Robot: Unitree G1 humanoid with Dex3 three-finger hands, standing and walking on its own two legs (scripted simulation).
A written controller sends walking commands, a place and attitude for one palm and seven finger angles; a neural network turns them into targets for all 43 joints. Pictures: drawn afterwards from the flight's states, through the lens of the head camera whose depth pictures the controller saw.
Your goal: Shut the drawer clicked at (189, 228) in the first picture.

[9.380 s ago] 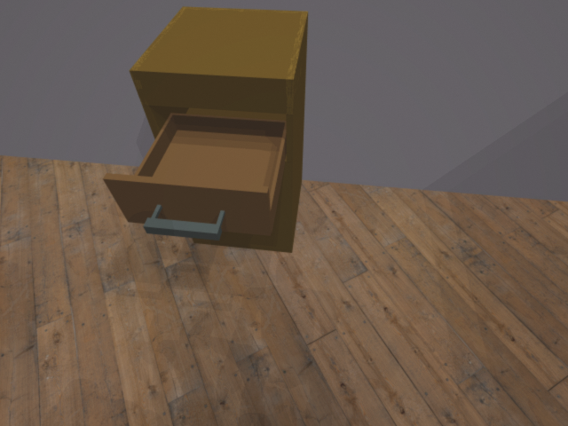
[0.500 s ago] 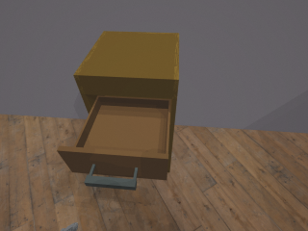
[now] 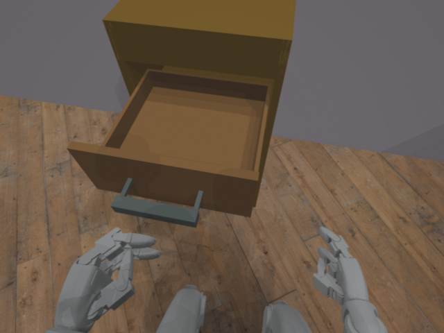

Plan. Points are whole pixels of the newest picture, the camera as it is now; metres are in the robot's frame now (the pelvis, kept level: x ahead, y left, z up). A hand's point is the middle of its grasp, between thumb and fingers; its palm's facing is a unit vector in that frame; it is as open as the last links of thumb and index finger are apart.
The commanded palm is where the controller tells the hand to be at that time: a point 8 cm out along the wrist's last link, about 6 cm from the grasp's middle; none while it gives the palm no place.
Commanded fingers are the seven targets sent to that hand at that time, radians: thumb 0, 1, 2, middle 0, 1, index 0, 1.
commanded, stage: raise the hand and make a fist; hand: left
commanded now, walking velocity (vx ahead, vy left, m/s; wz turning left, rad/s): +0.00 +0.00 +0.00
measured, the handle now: (159, 200) +0.37 +0.18 -0.04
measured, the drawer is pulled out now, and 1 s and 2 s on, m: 0.30 0.30 0.30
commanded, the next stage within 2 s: bring the fist close to the handle in 1.26 s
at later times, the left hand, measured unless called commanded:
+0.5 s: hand (129, 281) +0.19 +0.16 +0.06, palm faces -0.08 -1.00 -0.02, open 3.1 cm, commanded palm +0.16 +0.22 +0.06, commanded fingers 0.00 0.90 0.90 -1.36 -1.56 -1.36 -1.56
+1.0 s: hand (131, 274) +0.20 +0.16 +0.06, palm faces -0.10 -1.00 +0.00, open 3.3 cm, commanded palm +0.17 +0.21 +0.06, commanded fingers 0.00 0.90 0.90 -1.40 -1.60 -1.40 -1.60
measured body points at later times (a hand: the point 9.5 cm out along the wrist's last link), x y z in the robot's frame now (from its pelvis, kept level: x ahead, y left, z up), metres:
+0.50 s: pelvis +0.01 +0.02 +0.01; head +0.08 +0.03 +0.45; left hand +0.18 +0.22 +0.06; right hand +0.20 -0.24 -0.06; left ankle +0.05 +0.13 -0.62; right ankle +0.03 -0.10 -0.62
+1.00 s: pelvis +0.02 +0.03 +0.01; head +0.09 +0.04 +0.45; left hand +0.19 +0.21 +0.07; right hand +0.21 -0.19 -0.06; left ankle +0.05 +0.13 -0.62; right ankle +0.03 -0.10 -0.62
